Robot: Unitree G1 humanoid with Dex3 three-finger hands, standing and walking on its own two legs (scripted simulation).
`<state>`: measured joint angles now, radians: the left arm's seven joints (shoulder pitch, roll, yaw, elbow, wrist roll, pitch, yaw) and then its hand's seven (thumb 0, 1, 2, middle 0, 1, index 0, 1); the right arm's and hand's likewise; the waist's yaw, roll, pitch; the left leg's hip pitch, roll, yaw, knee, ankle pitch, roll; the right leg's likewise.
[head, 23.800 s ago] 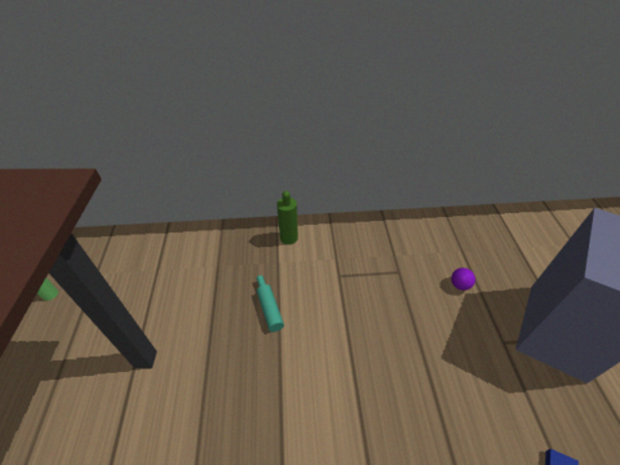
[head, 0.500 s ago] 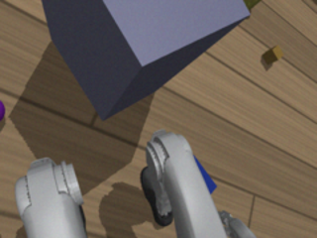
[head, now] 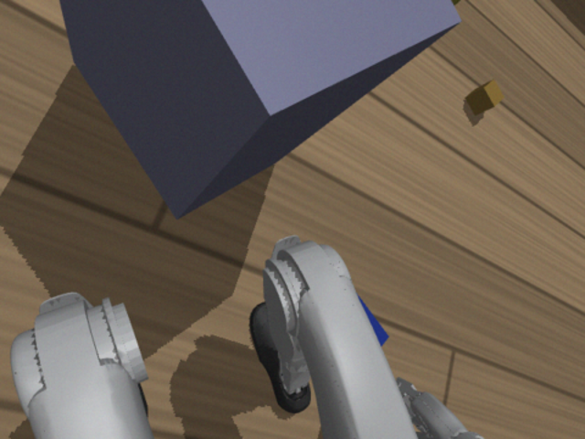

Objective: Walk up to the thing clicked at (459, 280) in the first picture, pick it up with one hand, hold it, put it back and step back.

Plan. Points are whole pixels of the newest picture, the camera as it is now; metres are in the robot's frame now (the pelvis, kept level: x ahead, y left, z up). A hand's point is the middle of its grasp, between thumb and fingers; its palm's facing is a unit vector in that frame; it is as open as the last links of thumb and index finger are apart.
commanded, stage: rest palm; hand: left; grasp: from above
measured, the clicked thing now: out of the picture +0.45 +0.34 -0.26
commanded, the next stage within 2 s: close in 0.06 s
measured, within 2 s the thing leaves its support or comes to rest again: neither
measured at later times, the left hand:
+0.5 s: hand out of the picture +0.44 +0.34 -0.24, palm faces -0.44 -0.15 -0.89, open 12.7 cm
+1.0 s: hand out of the picture +0.43 +0.35 -0.24, palm faces -0.44 -0.16 -0.89, open 11.5 cm
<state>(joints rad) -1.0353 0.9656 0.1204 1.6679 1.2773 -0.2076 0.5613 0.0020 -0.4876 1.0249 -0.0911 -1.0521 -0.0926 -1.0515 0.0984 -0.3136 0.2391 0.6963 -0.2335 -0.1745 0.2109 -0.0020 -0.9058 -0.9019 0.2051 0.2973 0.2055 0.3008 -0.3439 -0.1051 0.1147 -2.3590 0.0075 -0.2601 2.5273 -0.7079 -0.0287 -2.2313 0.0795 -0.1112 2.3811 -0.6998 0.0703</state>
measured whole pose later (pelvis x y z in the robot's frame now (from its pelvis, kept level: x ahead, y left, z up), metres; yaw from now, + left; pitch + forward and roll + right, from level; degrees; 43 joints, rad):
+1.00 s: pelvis +0.00 +0.00 +0.00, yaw -1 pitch +28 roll -14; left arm -1.01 1.02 0.15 1.67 1.25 -0.21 0.55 0.00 -0.14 0.80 -0.31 -1.01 -0.32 -0.95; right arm 0.09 -0.34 0.26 0.67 -0.24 -0.20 0.24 0.00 -0.90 -0.90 0.20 0.30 0.21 0.30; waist -0.35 -0.12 0.15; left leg -2.35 0.01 -0.28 2.54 -0.71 -0.03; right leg -2.22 0.08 -0.13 2.38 -0.69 0.08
